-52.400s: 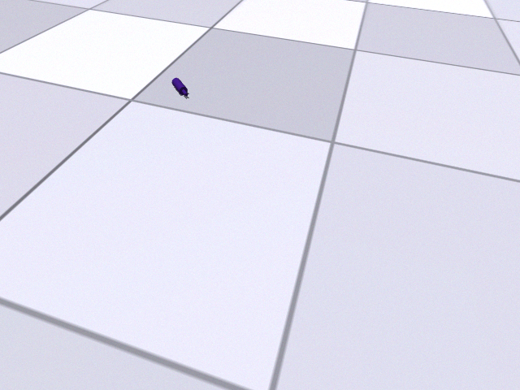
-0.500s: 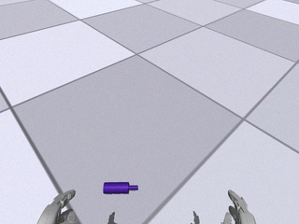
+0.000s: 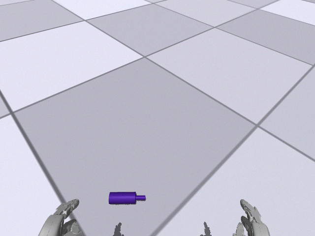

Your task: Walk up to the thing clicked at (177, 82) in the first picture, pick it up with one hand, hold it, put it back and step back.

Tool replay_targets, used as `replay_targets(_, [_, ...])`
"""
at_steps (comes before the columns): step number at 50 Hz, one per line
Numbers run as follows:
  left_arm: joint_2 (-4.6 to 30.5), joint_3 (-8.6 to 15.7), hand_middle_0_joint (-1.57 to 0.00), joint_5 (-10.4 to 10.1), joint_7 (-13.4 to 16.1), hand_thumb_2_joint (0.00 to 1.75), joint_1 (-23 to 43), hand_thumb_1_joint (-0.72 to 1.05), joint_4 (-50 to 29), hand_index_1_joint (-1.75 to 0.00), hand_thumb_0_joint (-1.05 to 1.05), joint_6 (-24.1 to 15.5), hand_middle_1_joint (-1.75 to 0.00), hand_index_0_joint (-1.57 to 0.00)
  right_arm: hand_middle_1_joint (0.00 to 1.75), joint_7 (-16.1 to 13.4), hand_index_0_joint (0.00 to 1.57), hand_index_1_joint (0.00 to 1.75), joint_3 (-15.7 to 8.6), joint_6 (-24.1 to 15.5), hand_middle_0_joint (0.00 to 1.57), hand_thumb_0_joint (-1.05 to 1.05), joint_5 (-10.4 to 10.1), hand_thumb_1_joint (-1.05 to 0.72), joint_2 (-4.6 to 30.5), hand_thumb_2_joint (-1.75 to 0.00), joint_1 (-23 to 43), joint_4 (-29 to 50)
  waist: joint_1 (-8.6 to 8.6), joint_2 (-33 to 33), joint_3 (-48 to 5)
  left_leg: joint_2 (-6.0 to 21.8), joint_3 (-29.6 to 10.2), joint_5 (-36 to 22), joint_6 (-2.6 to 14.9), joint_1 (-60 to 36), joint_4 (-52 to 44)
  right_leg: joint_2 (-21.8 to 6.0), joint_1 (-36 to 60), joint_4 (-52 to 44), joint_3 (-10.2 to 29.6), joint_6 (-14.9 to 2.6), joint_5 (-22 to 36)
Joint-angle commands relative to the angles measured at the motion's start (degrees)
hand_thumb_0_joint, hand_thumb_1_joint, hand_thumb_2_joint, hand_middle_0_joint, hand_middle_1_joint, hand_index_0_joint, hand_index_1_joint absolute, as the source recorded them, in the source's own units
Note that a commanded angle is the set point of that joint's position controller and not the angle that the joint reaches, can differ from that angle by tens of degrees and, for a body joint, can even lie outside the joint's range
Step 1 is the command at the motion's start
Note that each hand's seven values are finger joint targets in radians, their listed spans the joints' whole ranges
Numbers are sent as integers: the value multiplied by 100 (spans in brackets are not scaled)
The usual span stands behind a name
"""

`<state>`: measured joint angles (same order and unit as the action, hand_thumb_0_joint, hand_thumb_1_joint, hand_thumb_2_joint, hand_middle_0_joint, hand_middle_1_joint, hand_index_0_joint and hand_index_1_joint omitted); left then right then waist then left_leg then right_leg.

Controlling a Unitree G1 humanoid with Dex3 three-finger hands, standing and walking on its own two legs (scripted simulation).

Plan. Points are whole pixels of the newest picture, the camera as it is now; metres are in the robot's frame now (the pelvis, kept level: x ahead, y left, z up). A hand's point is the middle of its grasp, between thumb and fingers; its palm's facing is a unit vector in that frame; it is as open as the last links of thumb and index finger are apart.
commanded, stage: home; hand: left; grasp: from above
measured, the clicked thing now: (127, 197) +0.49 +0.15 -0.68
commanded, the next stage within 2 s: stand in 0.64 s
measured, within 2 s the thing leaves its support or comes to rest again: neither
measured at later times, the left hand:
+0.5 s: hand out of the picture +0.16 +0.18 -0.04, palm faces +0.04 -0.98 -0.20, open 7.4 cm
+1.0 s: hand out of the picture +0.13 +0.23 -0.10, palm faces +0.02 -0.94 -0.34, open 7.4 cm
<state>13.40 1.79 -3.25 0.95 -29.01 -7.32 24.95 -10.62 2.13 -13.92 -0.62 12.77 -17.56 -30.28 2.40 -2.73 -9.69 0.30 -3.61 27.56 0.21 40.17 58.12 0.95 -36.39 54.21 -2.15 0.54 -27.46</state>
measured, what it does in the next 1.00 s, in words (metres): stands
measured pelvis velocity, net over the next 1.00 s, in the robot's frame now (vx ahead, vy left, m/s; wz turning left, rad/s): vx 0.00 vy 0.00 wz -0.01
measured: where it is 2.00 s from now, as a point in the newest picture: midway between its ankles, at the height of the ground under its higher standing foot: outside the picture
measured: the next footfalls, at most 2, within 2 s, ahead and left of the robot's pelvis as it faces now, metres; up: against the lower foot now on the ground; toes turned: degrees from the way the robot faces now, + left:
none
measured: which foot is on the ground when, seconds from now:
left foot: down 0.00-1.00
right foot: down 0.00-1.00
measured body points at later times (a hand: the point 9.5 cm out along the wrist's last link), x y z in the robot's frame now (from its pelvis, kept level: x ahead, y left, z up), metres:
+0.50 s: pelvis +0.00 +0.00 +0.00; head +0.01 +0.01 +0.45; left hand +0.16 +0.23 -0.03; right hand +0.16 -0.24 -0.06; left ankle +0.01 +0.11 -0.68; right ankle +0.00 -0.13 -0.68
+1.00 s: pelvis +0.00 +0.00 +0.03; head +0.01 +0.01 +0.48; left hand +0.12 +0.28 -0.07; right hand +0.11 -0.27 -0.08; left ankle +0.01 +0.11 -0.68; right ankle +0.00 -0.13 -0.68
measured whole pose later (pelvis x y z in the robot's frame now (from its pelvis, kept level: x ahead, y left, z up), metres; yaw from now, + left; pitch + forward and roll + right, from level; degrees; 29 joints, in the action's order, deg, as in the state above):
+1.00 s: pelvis +0.00 +0.00 +0.03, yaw +0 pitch +1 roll +0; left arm 16.9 2.3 2.4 1.6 -13.5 36.9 3.7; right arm -1.0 -1.7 -2.5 3.2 16.7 -10.9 -48.0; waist -1.0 0.4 0.9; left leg -1.8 -0.8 21.5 1.2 23.5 44.1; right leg -1.4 -22.0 44.3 0.5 1.1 -23.2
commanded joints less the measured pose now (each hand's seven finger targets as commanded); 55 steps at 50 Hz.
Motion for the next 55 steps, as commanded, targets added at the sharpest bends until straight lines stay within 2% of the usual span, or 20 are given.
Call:
replay_targets(1, [617,382,-20,16,59,90,95,90,-1051,-30,0,-267,-30,-20,30,-49,20,30,-327,-310,20,0,24,-90,741,-90,438,929,-20,41,-354,-42,43,-1110,85,-581,-966,78,199,-897,-92,-78,1039])
replay_targets(8, [620,339,-20,45,68,90,175,90,-1175,-30,0,-250,-30,-20,30,-52,20,30,-323,-283,20,0,9,-90,712,-90,436,941,-14,-48,-269,-33,50,-878,82,-540,-1021,79,76,-919,-85,-84,835])
replay_targets(12, [630,339,-20,37,73,90,145,90,-1195,-30,0,-261,-30,-20,30,-52,20,30,-326,-289,20,0,9,-90,723,-90,397,933,4,-40,-421,-19,-1,-1206,76,-643,-991,94,167,-824,-106,-98,1113])
replay_targets(16, [581,302,-20,47,80,90,176,90,-1126,-30,0,-271,-30,-20,30,-52,20,30,-338,-286,20,0,8,-90,733,-90,467,967,-1,31,-210,-10,-19,-844,79,-516,-1052,91,78,-892,-113,-86,805])
replay_targets(17, [610,371,-20,36,81,90,43,90,-1082,-30,0,-244,-30,-20,30,-55,20,30,-331,-293,20,0,10,-90,727,-90,406,958,-28,-21,-441,-21,9,-1015,81,-621,-1007,87,170,-861,-98,-96,956])
replay_targets(20, [527,249,-20,32,56,90,121,90,-1167,-30,0,-244,-30,-20,30,-31,20,30,-350,-283,20,0,16,-90,761,-90,414,942,9,-131,-386,34,-81,-1178,37,-705,-1074,120,66,-755,-148,-111,1048])
replay_targets(22, [581,339,-20,26,73,90,69,90,-1103,-30,0,-236,-30,-20,30,-38,20,30,-345,-271,20,0,7,-90,729,-90,396,939,-21,-65,-432,16,-68,-1271,48,-680,-1015,108,114,-780,-143,-104,1140])
replay_targets(31, [592,327,-20,36,71,90,168,90,-1172,-30,0,-240,-30,-20,30,-36,20,30,-337,-283,20,0,-1,-90,733,-90,443,992,1,-13,-268,-12,-11,-851,75,-572,-1053,100,32,-863,-105,-85,811])
replay_targets(36, [612,340,-20,17,69,90,97,90,-1258,-30,0,-257,-30,-20,30,-32,20,30,-348,-269,20,0,-1,-90,731,-90,382,981,10,-73,-564,-11,-13,-1328,61,-704,-954,102,192,-772,-120,-105,1206])
replay_targets(37, [1062,342,-20,695,273,90,1711,90,753,-30,0,-1430,-30,-20,30,309,20,30,-557,339,20,0,715,-90,1311,-90,861,-531,-494,215,894,290,-291,-2294,337,-911,-1523,-363,1068,-1033,469,-313,1239])
replay_targets(38, [1147,456,-20,720,248,90,1195,90,1828,-30,0,-1811,-30,-20,30,477,20,30,-675,579,20,0,722,-90,1364,-90,914,-536,-456,469,480,197,-135,-2112,392,-1169,-1497,-439,1235,-1277,732,-466,1123])
replay_targets(39, [1184,428,-20,738,214,90,1172,90,2088,-30,0,-2012,-30,-20,30,575,20,30,-656,680,20,0,741,-90,1373,-90,837,-479,-361,671,397,160,-63,-2261,402,-1416,-1468,-482,1167,-1307,842,-543,1311])
replay_targets(40, [1159,350,-20,748,170,90,1327,90,2290,-30,0,-2110,-30,-20,30,645,20,30,-619,750,20,0,760,-90,1373,-90,676,-507,-235,371,384,171,-220,-2063,389,-1347,-1581,-380,1228,-1309,802,-487,1314])
replay_targets(42, [1187,314,-20,689,130,90,1492,90,2730,-30,0,-2273,-30,-20,30,827,20,30,-595,795,20,0,484,-90,1202,-90,677,-770,-341,173,200,151,-236,-1852,410,-1710,-1835,-514,1680,-1328,771,-377,1597])
replay_targets(43, [1173,329,-20,651,124,90,1478,90,2953,-30,0,-2290,-30,-20,30,878,20,30,-629,830,20,0,422,-90,1208,-90,833,-827,-425,493,215,143,-147,-1921,381,-1877,-1862,-542,1599,-1437,802,-385,1597])
replay_targets(44, [1183,362,-20,636,132,90,1554,90,3203,-30,0,-2305,-30,-20,30,906,20,30,-650,855,20,0,363,-90,1226,-90,875,-887,-403,525,175,133,-177,-2039,342,-1959,-1883,-536,1638,-1533,781,-368,1687])
replay_targets(45, [1132,352,-20,582,135,90,1577,90,3413,-30,0,-2342,-30,-20,30,923,20,30,-666,870,20,0,353,-90,1227,-90,908,-982,-434,465,104,168,-222,-2157,350,-2165,-1913,-553,1678,-1575,769,-333,1810])
replay_targets(48, [1135,340,-20,581,149,90,1834,90,4034,-30,0,-2433,-30,-20,30,956,20,30,-670,993,20,0,374,-90,1210,-90,1002,-1281,-400,294,404,207,-326,-1602,352,-2171,-2304,-567,1768,-1888,755,-261,1399])
replay_targets(51, [1098,333,-20,563,148,90,1835,90,4540,-30,0,-2504,-30,-20,30,937,20,30,-679,1027,20,0,381,-90,1269,-90,983,-1525,-396,40,457,391,-557,-2015,367,-2501,-2726,-474,1957,-1929,587,-197,1668])
replay_targets(55, [1143,316,-20,544,157,90,1831,90,5169,-30,0,-2551,-30,-20,30,897,20,30,-678,1113,20,0,344,-90,1305,-90,995,-1871,-377,140,739,367,-498,-2039,299,-2610,-3017,-544,2273,-2441,660,-215,1875])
